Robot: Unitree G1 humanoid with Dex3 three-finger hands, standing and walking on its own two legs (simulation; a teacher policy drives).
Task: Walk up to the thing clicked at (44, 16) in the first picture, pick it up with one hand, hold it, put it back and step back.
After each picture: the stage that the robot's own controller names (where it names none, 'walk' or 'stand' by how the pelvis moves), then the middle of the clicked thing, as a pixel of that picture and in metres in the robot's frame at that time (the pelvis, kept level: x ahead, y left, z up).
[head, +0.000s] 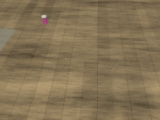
stand; (44, 19) +1.92 +0.55 -0.72
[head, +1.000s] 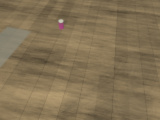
walk; (61, 24) +1.82 +0.26 -0.70
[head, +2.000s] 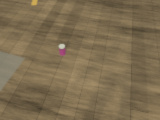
walk; (62, 49) +1.22 +0.21 -0.71
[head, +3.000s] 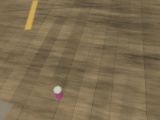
walk; (58, 92) +0.73 +0.24 -0.70
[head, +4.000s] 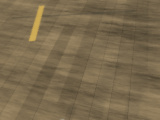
walk; out of the picture +0.42 +0.23 -0.70
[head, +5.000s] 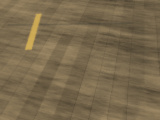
stand; out of the picture +0.35 +0.21 -0.73
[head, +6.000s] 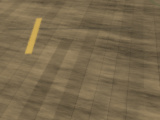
stand; out of the picture +0.35 +0.21 -0.73
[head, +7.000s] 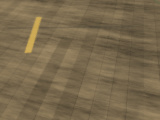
stand; out of the picture +0.34 +0.22 -0.73
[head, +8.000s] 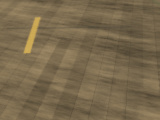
stand; out of the picture +0.33 +0.22 -0.73
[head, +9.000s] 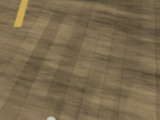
go down; out of the picture +0.36 +0.22 -0.68
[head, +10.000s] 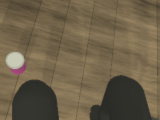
go down; (16, 63) +0.43 +0.24 -0.28
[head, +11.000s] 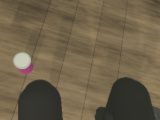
close in; (24, 64) +0.43 +0.24 -0.28
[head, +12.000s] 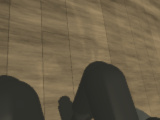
close in; out of the picture +0.42 +0.28 -0.22
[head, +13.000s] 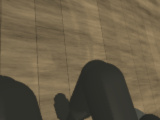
close; out of the picture +0.41 +0.28 -0.22
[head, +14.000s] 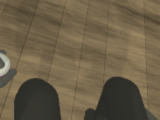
lift; out of the picture +0.35 +0.28 -0.11
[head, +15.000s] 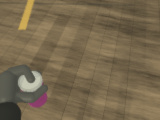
hold; (34, 90) +0.33 +0.18 +0.03
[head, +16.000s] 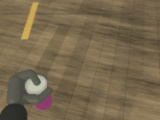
hold; (40, 93) +0.33 +0.17 +0.00
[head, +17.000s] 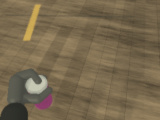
hold; (40, 92) +0.33 +0.17 +0.00
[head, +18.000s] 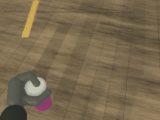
crouch; (39, 95) +0.33 +0.17 -0.01
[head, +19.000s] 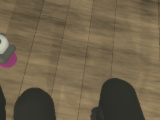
crouch; (2, 52) +0.45 +0.24 -0.10
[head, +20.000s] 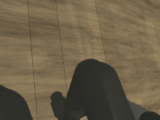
lower; out of the picture +0.42 +0.29 -0.23
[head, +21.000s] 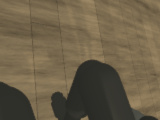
lower; out of the picture +0.42 +0.30 -0.23
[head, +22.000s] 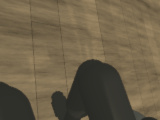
lower; out of the picture +0.42 +0.30 -0.23
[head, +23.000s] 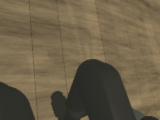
lower; out of the picture +0.42 +0.30 -0.22
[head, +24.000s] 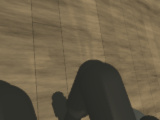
draw back; out of the picture +0.42 +0.30 -0.23
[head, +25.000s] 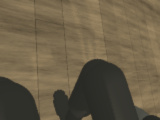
withdraw; out of the picture +0.42 +0.29 -0.23
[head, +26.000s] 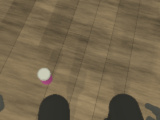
walk; (45, 76) +0.44 +0.22 -0.42
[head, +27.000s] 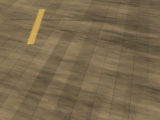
stand; out of the picture +0.38 +0.19 -0.66
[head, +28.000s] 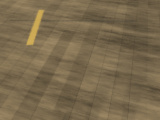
stand; out of the picture +0.39 +0.20 -0.67
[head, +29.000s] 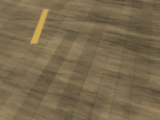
stand; out of the picture +0.39 +0.20 -0.68
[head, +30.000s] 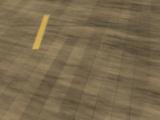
stand; out of the picture +0.40 +0.20 -0.72
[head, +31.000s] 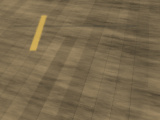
stand; out of the picture +0.36 +0.21 -0.73
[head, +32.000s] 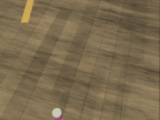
walk; (57, 114) +0.41 +0.18 -0.70
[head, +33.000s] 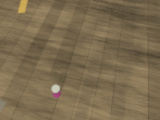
walk; (56, 91) +0.59 +0.21 -0.71
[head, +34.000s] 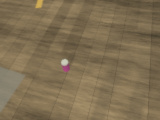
walk; (65, 65) +0.90 +0.25 -0.70
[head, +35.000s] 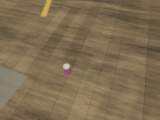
stand; (66, 69) +0.99 +0.19 -0.72
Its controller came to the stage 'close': yes
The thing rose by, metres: 0.71
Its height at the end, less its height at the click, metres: +0.00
